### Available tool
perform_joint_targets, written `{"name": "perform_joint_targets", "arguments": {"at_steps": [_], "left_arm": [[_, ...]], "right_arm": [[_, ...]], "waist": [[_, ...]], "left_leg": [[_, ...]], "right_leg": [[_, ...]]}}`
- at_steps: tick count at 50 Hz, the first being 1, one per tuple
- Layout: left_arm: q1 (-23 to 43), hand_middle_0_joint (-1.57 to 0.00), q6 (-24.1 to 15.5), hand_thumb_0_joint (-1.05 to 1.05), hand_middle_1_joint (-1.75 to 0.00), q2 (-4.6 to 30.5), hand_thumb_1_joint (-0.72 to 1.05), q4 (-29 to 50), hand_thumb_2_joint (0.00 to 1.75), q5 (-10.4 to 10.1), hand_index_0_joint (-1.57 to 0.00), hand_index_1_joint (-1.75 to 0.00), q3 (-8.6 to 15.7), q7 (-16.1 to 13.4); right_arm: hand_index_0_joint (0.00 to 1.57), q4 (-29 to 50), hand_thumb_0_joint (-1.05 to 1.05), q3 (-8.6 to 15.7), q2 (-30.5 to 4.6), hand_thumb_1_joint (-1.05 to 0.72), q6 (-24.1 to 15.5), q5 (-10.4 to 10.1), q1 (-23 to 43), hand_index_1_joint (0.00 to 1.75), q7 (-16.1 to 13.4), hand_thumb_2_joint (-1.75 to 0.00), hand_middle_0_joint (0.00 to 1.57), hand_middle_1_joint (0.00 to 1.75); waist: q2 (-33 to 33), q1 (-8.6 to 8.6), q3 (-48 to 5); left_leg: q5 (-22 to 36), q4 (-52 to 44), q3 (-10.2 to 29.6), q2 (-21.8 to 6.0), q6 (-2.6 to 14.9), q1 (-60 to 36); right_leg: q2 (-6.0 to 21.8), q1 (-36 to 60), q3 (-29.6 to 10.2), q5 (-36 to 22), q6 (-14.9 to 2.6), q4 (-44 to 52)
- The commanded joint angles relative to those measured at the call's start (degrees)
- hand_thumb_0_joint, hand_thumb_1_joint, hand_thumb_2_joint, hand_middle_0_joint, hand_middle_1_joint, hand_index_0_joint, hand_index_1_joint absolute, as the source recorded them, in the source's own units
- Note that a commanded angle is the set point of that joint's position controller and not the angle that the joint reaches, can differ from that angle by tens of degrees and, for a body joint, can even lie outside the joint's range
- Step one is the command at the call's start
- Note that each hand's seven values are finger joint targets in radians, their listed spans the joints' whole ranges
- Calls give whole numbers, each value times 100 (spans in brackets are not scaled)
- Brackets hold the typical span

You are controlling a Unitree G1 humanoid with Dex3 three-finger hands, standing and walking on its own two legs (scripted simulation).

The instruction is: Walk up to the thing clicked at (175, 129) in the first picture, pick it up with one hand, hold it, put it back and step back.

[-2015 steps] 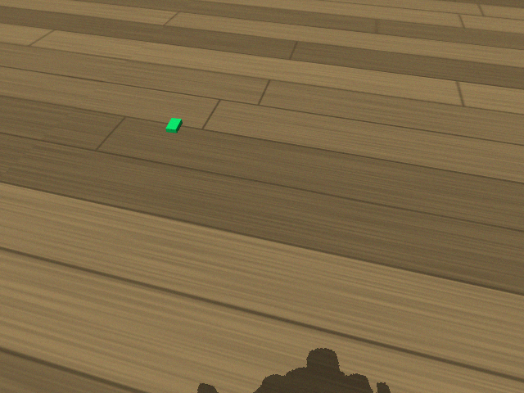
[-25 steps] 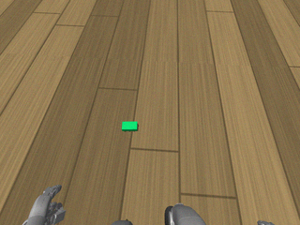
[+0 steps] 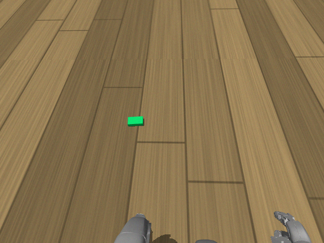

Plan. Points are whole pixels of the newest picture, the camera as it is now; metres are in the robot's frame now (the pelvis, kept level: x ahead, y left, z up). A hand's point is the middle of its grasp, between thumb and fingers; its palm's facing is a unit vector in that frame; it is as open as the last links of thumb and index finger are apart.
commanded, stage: step back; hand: left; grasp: from above
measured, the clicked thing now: (135, 121) +0.94 +0.27 -0.74
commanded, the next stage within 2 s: stand in 1.42 s
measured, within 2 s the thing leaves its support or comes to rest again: neither
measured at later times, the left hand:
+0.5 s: hand out of the picture -0.07 +0.25 -0.13, palm faces +0.07 -0.93 -0.37, open 7.4 cm
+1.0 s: hand out of the picture -0.09 +0.30 -0.14, palm faces +0.07 -0.91 -0.40, open 7.4 cm
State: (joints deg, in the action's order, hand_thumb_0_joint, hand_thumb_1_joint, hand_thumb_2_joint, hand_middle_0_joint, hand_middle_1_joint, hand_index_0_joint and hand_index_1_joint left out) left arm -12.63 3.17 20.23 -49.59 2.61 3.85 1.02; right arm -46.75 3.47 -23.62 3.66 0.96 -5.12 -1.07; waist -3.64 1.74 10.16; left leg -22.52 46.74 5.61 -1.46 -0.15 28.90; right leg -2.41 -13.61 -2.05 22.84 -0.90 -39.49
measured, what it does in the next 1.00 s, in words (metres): walks backwards: left foot, then right foot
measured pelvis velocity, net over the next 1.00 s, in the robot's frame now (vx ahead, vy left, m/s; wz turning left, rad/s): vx -0.12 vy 0.01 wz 0.09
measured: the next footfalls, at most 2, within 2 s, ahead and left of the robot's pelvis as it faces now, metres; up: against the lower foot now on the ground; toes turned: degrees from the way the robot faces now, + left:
left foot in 0.28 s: -0.09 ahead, +0.11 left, +0.00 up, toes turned +3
right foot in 0.52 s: -0.08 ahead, -0.15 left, +0.00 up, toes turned +5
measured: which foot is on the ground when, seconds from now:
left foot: up 0.00-0.26, down 0.28-0.56, up 0.58-0.82, down 0.84-1.00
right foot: down 0.00-0.30, up 0.32-0.50, down 0.52-0.86, up 0.88-1.00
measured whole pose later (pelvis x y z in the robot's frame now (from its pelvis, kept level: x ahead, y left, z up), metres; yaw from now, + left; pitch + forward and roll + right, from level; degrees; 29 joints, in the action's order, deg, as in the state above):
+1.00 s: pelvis -0.12 +0.01 +0.01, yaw +5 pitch -2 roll +0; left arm -13.7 -0.3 24.3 -56.7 1.3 3.2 0.3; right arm -55.8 3.2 -19.8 -0.9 2.6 -13.1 1.5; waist 1.6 0.4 4.0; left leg -17.5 33.0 -0.5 -0.8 0.0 13.9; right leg 1.1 -20.1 -1.3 28.1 -1.2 -48.5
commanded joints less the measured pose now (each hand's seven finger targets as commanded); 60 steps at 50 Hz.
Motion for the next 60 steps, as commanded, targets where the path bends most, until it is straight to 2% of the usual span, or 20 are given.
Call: {"name": "perform_joint_targets", "arguments": {"at_steps": [1,3,6,9,13,15,16,17,20,25,27,29,41,43,45,48,53,56,58,60], "left_arm": [[790,-20,-215,0,-30,1887,90,858,90,0,-20,-30,464,-186],[961,-20,-200,0,-30,1455,90,825,90,-11,-20,-30,453,-221],[304,-20,-184,0,-30,1459,90,811,90,45,-20,-30,411,-258],[-30,-20,-188,0,-30,1435,90,724,90,54,-20,-30,459,-282],[251,-20,-112,0,-30,1548,90,725,90,-69,-20,-30,348,-197],[68,-20,-138,0,-30,1035,90,709,90,-145,-20,-30,177,-175],[671,-20,-153,0,-30,1360,90,715,90,-116,-20,-30,288,-267],[828,-20,-182,0,-30,1539,90,652,90,-90,-20,-30,329,-228],[318,-20,-263,0,-30,1303,90,316,90,-198,-20,-30,269,-95],[-33,-20,-505,0,-30,1121,90,-83,90,-120,-20,-30,249,-121],[-454,-20,-660,0,-30,1669,90,-251,90,37,-20,-30,400,-228],[330,-20,-672,0,-30,2159,90,-18,90,30,-20,-30,506,-243],[438,-20,-593,0,-30,1499,90,-63,90,-50,-20,-30,187,-112],[111,-20,-528,0,-30,837,90,-4,90,-149,-20,-30,-28,-99],[289,-20,-498,0,-30,1508,90,-125,90,-132,-20,-30,141,-180],[13,-20,-556,0,-30,1355,90,-264,90,-201,-20,-30,146,-124],[-78,-20,-562,0,-30,1102,90,-399,90,-188,-20,-30,150,-154],[-169,-20,-601,0,-30,1725,90,-457,90,-101,-20,-30,318,-252],[731,-20,-574,0,-30,1822,90,-213,90,-180,-20,-30,226,-195],[1075,-20,-505,0,-30,1526,90,-185,90,-184,-20,-30,128,-183]], "right_arm": [[20,299,0,327,-1198,-90,-108,-70,-259,30,-116,-90,20,30],[20,101,0,201,-889,-90,-148,-95,-596,30,-124,-90,20,30],[20,196,0,108,-819,-90,-234,-64,-485,30,-150,-90,20,30],[20,203,0,121,-743,-90,-333,29,-428,30,-117,-90,20,30],[20,-297,0,267,-816,-90,-388,79,-1236,30,-76,-90,20,30],[20,-199,0,420,-1437,-90,-397,232,-872,30,-43,-90,20,30],[20,-85,0,430,-1805,-90,-387,188,-612,30,7,-90,20,30],[20,-16,0,411,-1663,-90,-437,174,-185,30,-4,-90,20,30],[20,-2,0,156,-965,-90,-498,171,166,30,-2,-90,20,30],[20,-169,0,226,-1021,-90,-319,157,-242,30,110,-90,20,30],[20,-84,0,105,-533,-90,-312,90,-435,30,134,-90,20,30],[20,-187,0,288,-998,-90,-302,183,-403,30,102,-90,20,30],[20,-626,0,400,-857,-90,-504,140,-885,30,263,-90,20,30],[20,-643,0,481,-1293,-90,-607,243,-1228,30,125,-90,20,30],[20,-505,0,548,-1798,-90,-600,128,-746,30,108,-90,20,30],[20,-420,0,327,-1184,-90,-649,146,-387,30,80,-90,20,30],[20,-459,0,237,-1143,-90,-584,15,-257,30,37,-90,20,30],[20,-369,0,89,-708,-90,-539,-144,-301,30,-22,-90,20,30],[20,-654,0,111,-723,-90,-457,-63,-613,30,-63,-90,20,30],[20,-866,0,132,-832,-90,-522,-8,-696,30,-41,-90,20,30]], "waist": [[1288,-172,-391],[1205,-326,-582],[1350,43,-862],[1538,291,-1347],[1273,-86,-1568],[-671,37,-1317],[-763,-311,-1017],[-621,-183,-606],[-522,127,-618],[-399,34,-716],[1038,131,-887],[851,70,-285],[925,-295,-802],[-821,-392,-1124],[-407,-380,-707],[-388,-76,-679],[-641,48,-1032],[719,70,-1588],[1208,-228,-1407],[1034,-410,-1228]], "left_leg": [[-623,2375,552,667,61,-560],[-274,2360,318,890,11,-208],[-574,1371,45,730,-112,-83],[-785,-147,-302,464,-142,22],[524,-2690,-537,394,192,-1946],[349,-2983,2174,-1356,870,-2784],[-456,-3212,2512,-2037,1572,-1300],[-648,-3346,2488,-2088,1625,-271],[857,-2720,599,-961,979,-688],[-883,-1993,354,-570,660,-871],[-682,-214,-78,172,217,352],[-825,604,243,-35,31,-53],[404,-1944,-644,241,24,-2379],[-332,-3142,1737,-1275,412,-3032],[-1680,-3463,2695,-2069,1413,-1623],[932,-2691,1043,-1302,1017,-1916],[3706,-1618,181,-989,702,-1614],[2273,-464,-295,-245,81,-619],[-315,-534,-488,-95,-43,-1533],[702,-1607,-295,-209,89,-1820]], "right_leg": [[1904,-1699,-1801,-1155,-1171,2149],[1219,-840,-672,-2325,-747,1484],[1275,205,-718,-2982,-897,1170],[1547,1489,-1037,-2757,-1036,991],[1426,422,-936,-1680,-636,546],[298,-1904,-39,694,-28,-862],[356,-1385,-117,1297,64,-1521],[496,-700,-436,1072,35,-1925],[272,-383,-43,204,8,-1230],[79,732,284,-347,-20,1825],[1347,1596,-2171,542,-380,2483],[2523,-426,-3306,2617,-1272,2909],[1094,-1058,-461,543,-523,1327],[224,-2013,307,363,-69,-861],[468,-1631,-217,896,-49,-1516],[598,-1372,-133,644,-69,-847],[278,172,408,-897,-38,1202],[1258,1405,-1127,-3086,-505,1369],[2164,32,-1791,-2667,-1225,1493],[1519,-224,-930,-2452,-637,1290]]}}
